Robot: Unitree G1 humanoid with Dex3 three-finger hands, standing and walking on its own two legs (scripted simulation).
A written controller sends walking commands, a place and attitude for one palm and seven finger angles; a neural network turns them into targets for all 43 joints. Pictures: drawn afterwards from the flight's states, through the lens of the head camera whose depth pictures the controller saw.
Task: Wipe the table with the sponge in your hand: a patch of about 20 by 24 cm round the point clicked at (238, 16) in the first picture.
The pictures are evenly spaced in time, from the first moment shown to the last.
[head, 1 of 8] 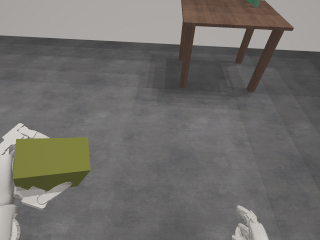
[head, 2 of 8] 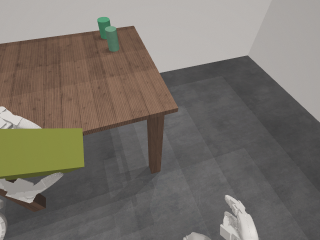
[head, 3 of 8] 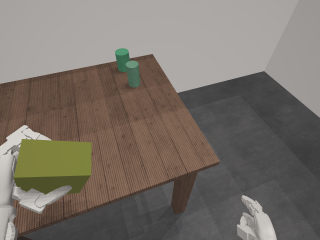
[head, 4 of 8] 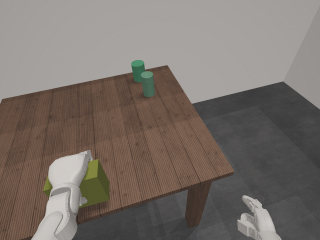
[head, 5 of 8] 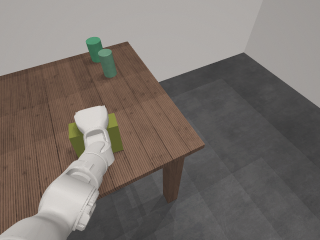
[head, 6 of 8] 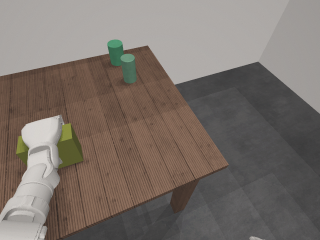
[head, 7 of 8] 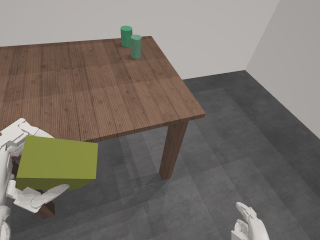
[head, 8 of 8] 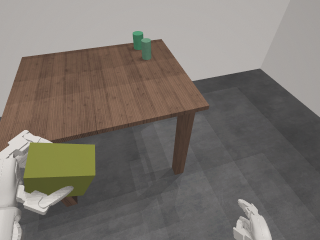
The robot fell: no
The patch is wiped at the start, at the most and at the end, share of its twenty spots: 0.00 1.00 1.00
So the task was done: yes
